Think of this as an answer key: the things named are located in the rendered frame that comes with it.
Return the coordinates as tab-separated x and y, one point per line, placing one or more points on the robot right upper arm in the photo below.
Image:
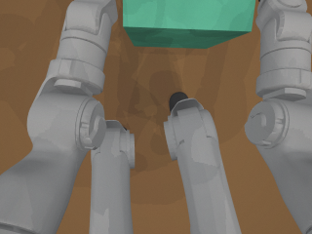
281	130

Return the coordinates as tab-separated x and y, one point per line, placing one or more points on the right robot forearm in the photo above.
285	51

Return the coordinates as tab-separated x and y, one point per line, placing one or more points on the robot right shin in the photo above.
207	119

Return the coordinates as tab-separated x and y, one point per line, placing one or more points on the carton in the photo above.
188	24

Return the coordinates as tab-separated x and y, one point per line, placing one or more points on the left robot forearm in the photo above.
83	47

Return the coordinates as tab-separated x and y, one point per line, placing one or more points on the robot left upper arm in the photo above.
35	192

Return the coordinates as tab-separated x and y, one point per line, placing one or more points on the robot left thigh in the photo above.
111	211

